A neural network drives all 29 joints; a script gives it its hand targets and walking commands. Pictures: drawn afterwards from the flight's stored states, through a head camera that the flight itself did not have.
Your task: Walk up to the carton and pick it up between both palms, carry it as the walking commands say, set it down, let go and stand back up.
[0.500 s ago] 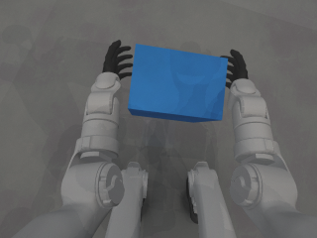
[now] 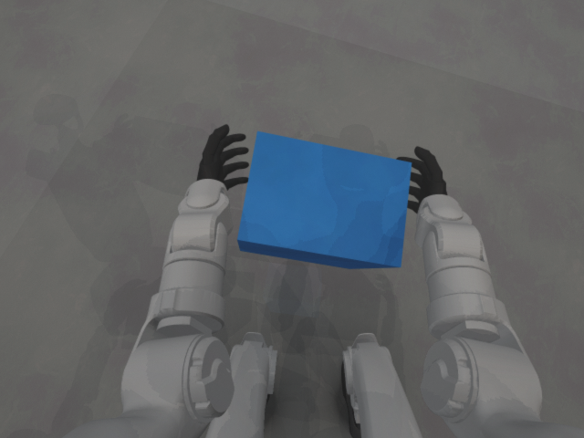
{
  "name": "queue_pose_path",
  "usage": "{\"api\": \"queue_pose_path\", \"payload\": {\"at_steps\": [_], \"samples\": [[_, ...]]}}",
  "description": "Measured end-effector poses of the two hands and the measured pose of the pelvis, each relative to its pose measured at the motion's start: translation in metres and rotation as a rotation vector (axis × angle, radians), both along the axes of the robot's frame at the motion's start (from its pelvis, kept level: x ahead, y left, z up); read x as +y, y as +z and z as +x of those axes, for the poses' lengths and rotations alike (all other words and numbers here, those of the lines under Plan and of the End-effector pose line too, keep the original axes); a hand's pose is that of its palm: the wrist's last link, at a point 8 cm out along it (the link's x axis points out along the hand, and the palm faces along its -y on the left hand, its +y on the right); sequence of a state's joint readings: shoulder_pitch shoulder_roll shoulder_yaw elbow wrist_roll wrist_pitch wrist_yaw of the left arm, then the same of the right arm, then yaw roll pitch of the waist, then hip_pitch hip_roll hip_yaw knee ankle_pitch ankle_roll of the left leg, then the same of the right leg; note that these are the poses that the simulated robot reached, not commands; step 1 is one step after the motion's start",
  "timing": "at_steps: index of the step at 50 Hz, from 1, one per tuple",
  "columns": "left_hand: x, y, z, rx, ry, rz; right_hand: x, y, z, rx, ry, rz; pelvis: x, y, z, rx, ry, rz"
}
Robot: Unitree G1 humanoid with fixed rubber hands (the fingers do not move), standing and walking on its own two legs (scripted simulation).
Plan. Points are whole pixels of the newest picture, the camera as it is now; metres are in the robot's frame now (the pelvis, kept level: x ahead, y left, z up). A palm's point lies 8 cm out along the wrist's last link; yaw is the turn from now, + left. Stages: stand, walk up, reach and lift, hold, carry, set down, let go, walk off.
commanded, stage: reach and lift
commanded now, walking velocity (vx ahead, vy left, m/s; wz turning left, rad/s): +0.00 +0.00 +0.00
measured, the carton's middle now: (312, 213) +0.45 -0.01 -0.13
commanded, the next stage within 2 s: none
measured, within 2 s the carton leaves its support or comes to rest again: neither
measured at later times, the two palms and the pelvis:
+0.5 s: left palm (190, 172) +0.43 +0.14 +0.05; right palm (454, 192) +0.42 -0.16 +0.04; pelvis +0.02 +0.00 +0.07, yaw +1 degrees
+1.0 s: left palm (166, 161) +0.40 +0.14 +0.13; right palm (502, 178) +0.40 -0.16 +0.12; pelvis +0.05 +0.00 +0.13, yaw +2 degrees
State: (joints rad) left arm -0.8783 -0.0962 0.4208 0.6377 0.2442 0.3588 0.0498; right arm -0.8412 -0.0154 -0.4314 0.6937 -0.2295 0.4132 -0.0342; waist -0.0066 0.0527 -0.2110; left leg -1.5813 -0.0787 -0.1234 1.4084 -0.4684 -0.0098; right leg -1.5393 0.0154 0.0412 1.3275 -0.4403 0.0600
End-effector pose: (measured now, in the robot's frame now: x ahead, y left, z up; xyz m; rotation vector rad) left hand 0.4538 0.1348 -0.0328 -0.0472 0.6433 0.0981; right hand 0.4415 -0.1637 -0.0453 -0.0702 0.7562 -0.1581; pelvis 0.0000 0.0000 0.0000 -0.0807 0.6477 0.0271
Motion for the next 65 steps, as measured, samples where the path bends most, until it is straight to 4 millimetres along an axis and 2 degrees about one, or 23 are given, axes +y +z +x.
{"api": "queue_pose_path", "payload": {"at_steps": [14, 36, 45, 52, 65], "samples": [[0.005, 0.046, -0.017, 0.0, 0.016, -0.01, 0.004, 0.048, -0.011, -0.015, 0.021, 0.009, 0.001, 0.035, 0.004, -0.074, 0.015, 0.003], [0.005, 0.11, -0.038, 0.019, 0.033, -0.051, 0.002, 0.113, -0.033, 0.008, 0.009, 0.02, 0.0, 0.1, 0.035, -0.189, 0.023, 0.015], [0.006, 0.142, -0.046, -0.012, 0.041, -0.041, 0.004, 0.146, -0.036, -0.026, 0.014, 0.026, -0.003, 0.12, 0.042, -0.252, 0.026, 0.022], [0.006, 0.167, -0.056, -0.013, 0.045, -0.048, 0.004, 0.17, -0.047, -0.034, 0.004, 0.036, -0.005, 0.136, 0.049, -0.322, 0.03, 0.029], [0.003, 0.21, -0.069, -0.02, 0.03, -0.045, 0.001, 0.214, -0.06, -0.043, -0.006, 0.018, -0.009, 0.153, 0.055, -0.481, 0.038, 0.043]]}}
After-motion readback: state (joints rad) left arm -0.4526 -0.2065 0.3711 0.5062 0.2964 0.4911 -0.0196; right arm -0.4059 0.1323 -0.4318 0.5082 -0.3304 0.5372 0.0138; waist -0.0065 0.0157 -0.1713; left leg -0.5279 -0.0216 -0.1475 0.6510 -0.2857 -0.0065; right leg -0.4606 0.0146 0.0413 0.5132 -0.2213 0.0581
